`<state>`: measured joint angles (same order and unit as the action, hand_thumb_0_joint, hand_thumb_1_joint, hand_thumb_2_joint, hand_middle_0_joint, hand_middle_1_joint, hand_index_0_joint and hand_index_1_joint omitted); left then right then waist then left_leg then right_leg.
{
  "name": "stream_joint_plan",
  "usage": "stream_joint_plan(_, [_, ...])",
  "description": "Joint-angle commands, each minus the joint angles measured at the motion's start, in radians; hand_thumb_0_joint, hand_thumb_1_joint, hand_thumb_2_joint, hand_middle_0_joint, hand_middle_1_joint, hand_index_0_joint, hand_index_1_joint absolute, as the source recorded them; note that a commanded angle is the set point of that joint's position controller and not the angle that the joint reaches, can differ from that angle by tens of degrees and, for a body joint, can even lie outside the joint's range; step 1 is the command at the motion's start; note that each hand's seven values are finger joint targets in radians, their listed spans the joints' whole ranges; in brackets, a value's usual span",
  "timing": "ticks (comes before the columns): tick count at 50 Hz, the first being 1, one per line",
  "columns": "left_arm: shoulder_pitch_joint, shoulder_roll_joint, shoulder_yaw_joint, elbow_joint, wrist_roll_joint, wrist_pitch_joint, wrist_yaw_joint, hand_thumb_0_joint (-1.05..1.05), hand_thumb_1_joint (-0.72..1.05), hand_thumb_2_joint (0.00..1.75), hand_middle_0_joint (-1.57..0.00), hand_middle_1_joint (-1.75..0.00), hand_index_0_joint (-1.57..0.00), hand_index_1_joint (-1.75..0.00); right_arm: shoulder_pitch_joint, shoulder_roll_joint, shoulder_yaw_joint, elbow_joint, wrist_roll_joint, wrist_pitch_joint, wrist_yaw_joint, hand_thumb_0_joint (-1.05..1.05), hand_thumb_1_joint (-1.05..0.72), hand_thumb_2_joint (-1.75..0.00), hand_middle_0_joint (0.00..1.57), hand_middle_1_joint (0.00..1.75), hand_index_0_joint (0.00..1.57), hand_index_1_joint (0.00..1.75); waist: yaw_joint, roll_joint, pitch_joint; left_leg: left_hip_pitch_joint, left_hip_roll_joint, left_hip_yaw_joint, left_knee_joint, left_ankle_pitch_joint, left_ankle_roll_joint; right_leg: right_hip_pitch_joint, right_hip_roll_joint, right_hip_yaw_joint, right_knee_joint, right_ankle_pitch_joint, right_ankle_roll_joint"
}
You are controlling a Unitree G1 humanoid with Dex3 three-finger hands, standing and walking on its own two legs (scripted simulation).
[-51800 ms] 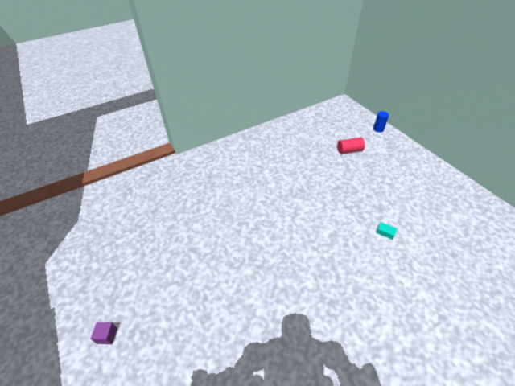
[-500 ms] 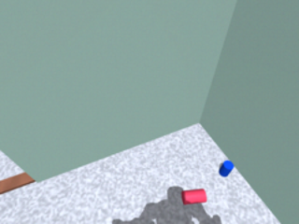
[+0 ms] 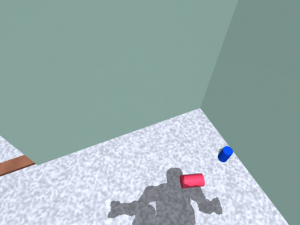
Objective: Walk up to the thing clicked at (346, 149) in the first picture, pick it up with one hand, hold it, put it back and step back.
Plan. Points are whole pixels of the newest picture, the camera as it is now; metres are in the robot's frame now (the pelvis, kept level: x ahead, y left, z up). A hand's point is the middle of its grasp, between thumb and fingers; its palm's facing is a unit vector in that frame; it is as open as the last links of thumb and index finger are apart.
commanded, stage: step back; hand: right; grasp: from above
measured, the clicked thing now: (191, 180) +0.46 -0.25 -0.74
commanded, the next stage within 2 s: none
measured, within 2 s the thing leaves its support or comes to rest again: neither
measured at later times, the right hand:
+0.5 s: hand out of the picture +0.03 -0.33 -0.18, palm faces -0.09 +0.93 -0.36, open 7.4 cm
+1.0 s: hand out of the picture -0.09 -0.31 -0.15, palm faces -0.04 +0.92 -0.39, open 7.4 cm
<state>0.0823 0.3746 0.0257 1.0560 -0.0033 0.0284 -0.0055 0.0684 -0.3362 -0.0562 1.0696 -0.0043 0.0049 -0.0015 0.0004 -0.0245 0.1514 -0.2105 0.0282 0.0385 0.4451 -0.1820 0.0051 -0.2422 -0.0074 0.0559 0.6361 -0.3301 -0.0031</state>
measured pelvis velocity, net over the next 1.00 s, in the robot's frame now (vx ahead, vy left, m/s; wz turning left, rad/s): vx -0.22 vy -0.06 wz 0.02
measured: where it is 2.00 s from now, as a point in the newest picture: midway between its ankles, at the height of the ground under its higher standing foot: outside the picture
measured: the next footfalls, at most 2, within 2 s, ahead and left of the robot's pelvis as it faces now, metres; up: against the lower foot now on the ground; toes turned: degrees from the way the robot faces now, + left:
left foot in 0.64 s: -0.10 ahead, +0.04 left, +0.00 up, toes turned +3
right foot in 1.00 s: -0.23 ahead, -0.20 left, +0.02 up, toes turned -1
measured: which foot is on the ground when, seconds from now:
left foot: down 0.00-0.18, up 0.20-0.62, down 0.64-1.00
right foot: down 0.00-0.70, up 0.72-0.98, down 1.00-1.00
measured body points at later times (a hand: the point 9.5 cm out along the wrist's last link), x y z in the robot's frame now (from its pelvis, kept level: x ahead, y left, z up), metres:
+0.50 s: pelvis -0.09 -0.08 -0.01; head -0.01 -0.09 +0.43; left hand -0.01 +0.24 -0.13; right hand +0.04 -0.38 -0.15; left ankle -0.12 +0.05 -0.70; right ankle -0.05 -0.14 -0.74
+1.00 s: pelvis -0.22 -0.06 -0.01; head -0.16 -0.05 +0.43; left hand -0.14 +0.27 -0.13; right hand -0.08 -0.36 -0.12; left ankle -0.14 +0.03 -0.74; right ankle -0.26 -0.20 -0.70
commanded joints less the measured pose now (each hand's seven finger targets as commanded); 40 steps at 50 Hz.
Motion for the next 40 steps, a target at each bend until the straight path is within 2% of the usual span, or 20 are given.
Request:
stream_joint_plan(1, [0.115,0.188,0.061,-0.081,-0.001,0.015,0.001,0.00,0.90,0.90,-0.20,-0.30,-0.20,-0.30,-0.094,-0.305,-0.079,-0.153,-0.019,-0.004,-0.025,0.00,-0.90,-0.90,0.20,0.30,0.20,0.30,0.038,0.210,-0.201,-0.060,0.321,-0.241,-0.065,0.368,0.242,0.004,0.022,0.033,0.300,-0.207,-0.044])
stream_joint_plan(5, [0.135,0.186,0.068,-0.112,0.002,0.016,0.002,0.00,0.90,0.90,-0.20,-0.30,-0.20,-0.30,-0.108,-0.281,-0.070,-0.203,-0.028,0.014,-0.030,0.00,-0.90,-0.90,0.20,0.30,0.20,0.30,0.019,0.214,-0.228,0.010,0.251,-0.189,0.048,0.368,0.189,-0.041,0.023,-0.007,0.133,-0.087,-0.030])
stream_joint_plan(7, [0.166,0.179,0.074,-0.110,0.019,0.004,0.007,0.00,0.90,0.90,-0.20,-0.30,-0.20,-0.30,-0.114,-0.279,-0.061,-0.225,-0.012,0.031,-0.028,0.00,-0.90,-0.90,0.20,0.30,0.20,0.30,0.046,0.182,-0.209,-0.002,0.206,-0.162,0.144,0.299,0.132,0.009,0.017,-0.042,-0.150,0.108,-0.024])
stream_joint_plan(8, [0.152,0.204,0.083,-0.113,0.034,-0.004,0.011,0.00,0.90,0.90,-0.20,-0.30,-0.20,-0.30,-0.097,-0.243,-0.053,-0.229,-0.001,0.042,-0.025,0.00,-0.90,-0.90,0.20,0.30,0.20,0.30,0.038,0.053,-0.187,-0.044,0.123,-0.124,0.239,0.175,0.090,0.023,-0.043,0.045,-0.251,0.308,-0.021])
stream_joint_plan(9, [0.128,0.294,0.104,-0.127,0.052,-0.011,0.015,0.00,0.90,0.90,-0.20,-0.30,-0.20,-0.30,-0.076,-0.190,-0.044,-0.245,0.012,0.046,-0.027,0.00,-0.90,-0.90,0.20,0.30,0.20,0.30,0.020,-0.154,-0.189,-0.188,-0.048,-0.080,0.399,-0.099,0.040,0.085,-0.220,0.296,-0.279,0.581,-0.067])
stream_joint_plan(10, [0.086,0.329,0.106,-0.147,0.053,-0.016,0.017,0.00,0.90,0.90,-0.20,-0.30,-0.20,-0.30,-0.055,-0.190,-0.047,-0.232,0.007,0.056,-0.039,0.00,-0.90,-0.90,0.20,0.30,0.20,0.30,0.005,-0.133,-0.175,-0.270,-0.134,-0.166,0.513,-0.423,0.030,0.098,-0.265,0.325,-0.257,0.701,-0.115])
stream_joint_plan(11, [0.083,0.367,0.112,-0.173,0.043,-0.017,0.018,0.00,0.90,0.90,-0.20,-0.30,-0.20,-0.30,-0.038,-0.208,-0.050,-0.233,-0.001,0.055,-0.049,0.00,-0.90,-0.90,0.20,0.30,0.20,0.30,0.034,-0.200,-0.198,-0.260,-0.139,-0.230,0.595,-0.493,0.020,0.065,-0.325,0.399,-0.262,0.727,-0.157])
stream_joint_plan(12, [0.060,0.334,0.110,-0.175,0.040,-0.019,0.023,0.00,0.90,0.90,-0.20,-0.30,-0.20,-0.30,-0.054,-0.229,-0.055,-0.214,-0.004,0.054,-0.053,0.00,-0.90,-0.90,0.20,0.30,0.20,0.30,0.036,-0.177,-0.181,-0.264,-0.135,-0.258,0.674,-0.447,0.024,0.043,-0.308,0.379,-0.273,0.669,-0.150])
stream_joint_plan(14, [-0.006,0.258,0.091,-0.193,0.051,-0.021,0.037,0.00,0.90,0.90,-0.20,-0.30,-0.20,-0.30,-0.018,-0.237,-0.056,-0.208,0.011,0.055,-0.048,0.00,-0.90,-0.90,0.20,0.30,0.20,0.30,-0.013,-0.132,-0.191,-0.329,-0.127,-0.280,0.693,-0.322,0.027,0.173,-0.186,0.179,-0.199,0.718,-0.085])
stream_joint_plan(16, [0.020,0.223,0.086,-0.196,0.037,-0.022,0.048,0.00,0.90,0.90,-0.20,-0.30,-0.20,-0.30,0.038,-0.231,-0.052,-0.215,0.009,0.052,-0.042,0.00,-0.90,-0.90,0.20,0.30,0.20,0.30,-0.030,-0.119,-0.226,-0.361,-0.127,-0.241,0.668,-0.245,0.021,0.291,-0.151,0.131,-0.175,0.728,-0.017])
stream_joint_plan(20, [0.088,0.211,0.089,-0.205,0.025,-0.020,0.059,0.00,0.90,0.90,-0.20,-0.30,-0.20,-0.30,0.021,-0.217,-0.053,-0.238,-0.004,0.039,-0.039,0.00,-0.90,-0.90,0.20,0.30,0.20,0.30,0.025,-0.090,-0.223,-0.328,-0.102,-0.193,0.532,-0.284,-0.026,0.369,-0.199,0.150,-0.147,0.767,-0.099])
stream_joint_plan(25, [0.099,0.229,0.099,-0.224,0.023,-0.017,0.054,0.00,0.90,0.90,-0.20,-0.30,-0.20,-0.30,0.037,-0.215,-0.059,-0.250,-0.010,0.037,-0.031,0.00,-0.90,-0.90,0.20,0.30,0.20,0.30,0.043,-0.090,-0.218,-0.210,-0.060,-0.142,0.357,-0.288,-0.010,0.301,-0.241,0.176,-0.156,0.687,-0.148])
stream_joint_plan(29, [0.019,0.261,0.104,-0.251,0.025,-0.017,0.045,0.00,0.90,0.90,-0.20,-0.30,-0.20,-0.30,0.119,-0.221,-0.069,-0.227,-0.021,0.036,-0.017,0.00,-0.90,-0.90,0.20,0.30,0.20,0.30,0.013,-0.070,-0.205,-0.061,-0.044,-0.099,0.272,-0.264,0.019,0.105,-0.290,0.223,-0.218,0.386,-0.203])
stream_joint_plan(32, [-0.023,0.245,0.094,-0.250,0.012,-0.013,0.036,0.00,0.90,0.90,-0.20,-0.30,-0.20,-0.30,0.201,-0.215,-0.079,-0.204,-0.027,0.022,-0.009,0.00,-0.90,-0.90,0.20,0.30,0.20,0.30,-0.033,0.003,-0.228,0.077,-0.025,-0.121,0.079,-0.040,0.064,-0.003,-0.224,0.159,-0.145,0.291,-0.130])
stream_joint_plan(33, [-0.024,0.229,0.090,-0.254,0.006,-0.013,0.034,0.00,0.90,0.90,-0.20,-0.30,-0.20,-0.30,0.199,-0.244,-0.087,-0.215,-0.029,0.019,-0.009,0.00,-0.90,-0.90,0.20,0.30,0.20,0.30,-0.029,0.098,-0.232,0.086,0.047,-0.225,0.035,0.032,0.110,-0.053,-0.150,0.100,-0.058,0.208,-0.092])
stream_joint_plan(35, [-0.034,0.185,0.083,-0.253,0.004,-0.005,0.035,0.00,0.90,0.90,-0.20,-0.30,-0.20,-0.30,0.090,-0.344,-0.105,-0.279,-0.029,0.018,-0.006,0.00,-0.90,-0.90,0.20,0.30,0.20,0.30,-0.043,0.335,-0.105,-0.123,0.332,-0.561,-0.152,0.068,0.311,-0.134,0.103,-0.041,0.294,-0.228,0.010])
stream_joint_plan(36, [-0.008,0.198,0.085,-0.241,0.010,-0.001,0.036,0.00,0.90,0.90,-0.20,-0.30,-0.20,-0.30,0.043,-0.330,-0.102,-0.310,-0.035,0.014,-0.011,0.00,-0.90,-0.90,0.20,0.30,0.20,0.30,-0.028,0.285,-0.061,-0.211,0.362,-0.596,-0.168,0.104,0.329,-0.114,0.104,0.053,0.450,-0.287,0.013])
stream_joint_plan(37, [0.030,0.213,0.083,-0.228,0.008,0.000,0.029,0.00,0.90,0.90,-0.20,-0.30,-0.20,-0.30,0.041,-0.303,-0.100,-0.327,-0.033,0.013,-0.014,0.00,-0.90,-0.90,0.20,0.30,0.20,0.30,-0.017,0.226,-0.050,-0.211,0.339,-0.552,-0.160,0.153,0.311,-0.116,0.106,0.082,0.502,-0.251,0.008])
stream_joint_plan(38, [0.040,0.206,0.077,-0.216,0.001,0.001,0.027,0.00,0.90,0.90,-0.20,-0.30,-0.20,-0.30,0.024,-0.272,-0.090,-0.336,-0.026,0.010,-0.016,0.00,-0.90,-0.90,0.20,0.30,0.20,0.30,-0.009,0.149,-0.054,-0.167,0.258,-0.414,-0.129,0.207,0.263,-0.142,0.132,0.108,0.526,-0.201,0.003])
stream_joint_plan(40, [0.079,0.187,0.068,-0.205,0.001,-0.003,0.031,0.00,0.90,0.90,-0.20,-0.30,-0.20,-0.30,-0.010,-0.250,-0.090,-0.340,-0.029,0.011,-0.022,0.00,-0.90,-0.90,0.20,0.30,0.20,0.30,0.013,0.120,-0.078,-0.111,0.158,-0.288,-0.086,0.219,0.178,-0.182,0.155,0.105,0.542,-0.139,0.007])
